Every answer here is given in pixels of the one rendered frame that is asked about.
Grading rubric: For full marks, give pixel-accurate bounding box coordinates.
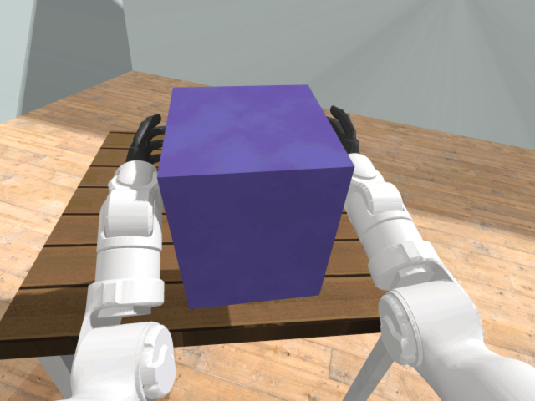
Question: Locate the robot left hand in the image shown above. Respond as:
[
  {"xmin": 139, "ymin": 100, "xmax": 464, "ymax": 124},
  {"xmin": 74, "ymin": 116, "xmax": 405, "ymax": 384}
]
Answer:
[{"xmin": 125, "ymin": 114, "xmax": 166, "ymax": 171}]

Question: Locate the robot right forearm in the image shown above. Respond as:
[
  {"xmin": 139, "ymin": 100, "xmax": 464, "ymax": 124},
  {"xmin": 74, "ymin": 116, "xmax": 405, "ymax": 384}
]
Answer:
[{"xmin": 344, "ymin": 153, "xmax": 484, "ymax": 341}]

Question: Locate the carton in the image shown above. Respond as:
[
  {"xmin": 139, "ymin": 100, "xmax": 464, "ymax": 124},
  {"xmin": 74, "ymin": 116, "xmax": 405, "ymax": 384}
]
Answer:
[{"xmin": 157, "ymin": 84, "xmax": 355, "ymax": 309}]

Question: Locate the table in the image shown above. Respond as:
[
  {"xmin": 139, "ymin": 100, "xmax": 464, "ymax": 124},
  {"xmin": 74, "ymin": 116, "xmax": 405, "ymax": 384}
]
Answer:
[{"xmin": 0, "ymin": 130, "xmax": 394, "ymax": 401}]

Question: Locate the robot right upper arm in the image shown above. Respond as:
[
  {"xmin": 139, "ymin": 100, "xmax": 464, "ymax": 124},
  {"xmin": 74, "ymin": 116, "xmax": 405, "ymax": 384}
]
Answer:
[{"xmin": 379, "ymin": 279, "xmax": 535, "ymax": 401}]

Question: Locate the robot right hand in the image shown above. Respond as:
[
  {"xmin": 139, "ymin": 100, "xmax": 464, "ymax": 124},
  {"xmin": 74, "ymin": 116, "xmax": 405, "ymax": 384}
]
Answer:
[{"xmin": 326, "ymin": 105, "xmax": 360, "ymax": 154}]

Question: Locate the robot left forearm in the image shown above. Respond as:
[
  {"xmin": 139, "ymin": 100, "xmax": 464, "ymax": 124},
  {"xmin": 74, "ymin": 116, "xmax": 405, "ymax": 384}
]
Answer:
[{"xmin": 70, "ymin": 160, "xmax": 164, "ymax": 393}]

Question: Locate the robot left upper arm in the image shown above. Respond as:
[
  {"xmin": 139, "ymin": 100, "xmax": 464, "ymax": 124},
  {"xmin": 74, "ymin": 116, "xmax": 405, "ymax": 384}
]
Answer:
[{"xmin": 57, "ymin": 322, "xmax": 176, "ymax": 401}]

